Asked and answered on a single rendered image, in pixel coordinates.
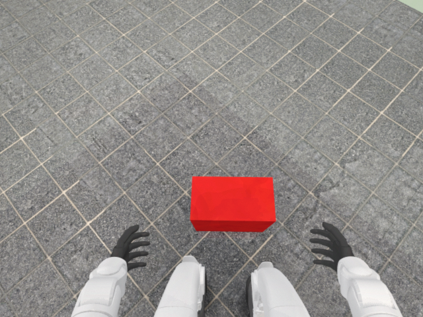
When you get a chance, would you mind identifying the right robot forearm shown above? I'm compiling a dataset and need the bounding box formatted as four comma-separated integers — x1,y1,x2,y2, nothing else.
337,256,403,317

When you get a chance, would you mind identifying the robot thigh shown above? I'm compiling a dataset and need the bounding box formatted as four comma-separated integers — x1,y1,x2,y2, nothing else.
154,262,205,317
251,267,310,317

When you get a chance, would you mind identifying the carton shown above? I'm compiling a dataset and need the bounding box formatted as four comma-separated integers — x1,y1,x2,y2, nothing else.
190,176,276,232

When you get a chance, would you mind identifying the left robot forearm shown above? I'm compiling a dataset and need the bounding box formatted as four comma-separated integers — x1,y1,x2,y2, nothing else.
71,257,128,317

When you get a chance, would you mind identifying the right robot thigh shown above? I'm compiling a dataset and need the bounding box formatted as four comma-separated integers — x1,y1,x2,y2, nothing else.
251,267,310,317

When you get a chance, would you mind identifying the right robot hand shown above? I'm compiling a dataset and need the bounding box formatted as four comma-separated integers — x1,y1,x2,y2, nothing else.
309,222,355,272

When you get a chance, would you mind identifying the left robot thigh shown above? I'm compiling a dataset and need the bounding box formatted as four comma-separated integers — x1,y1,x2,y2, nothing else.
154,262,205,317

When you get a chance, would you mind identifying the left robot hand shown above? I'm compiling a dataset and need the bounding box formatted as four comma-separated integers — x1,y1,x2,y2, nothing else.
110,225,150,271

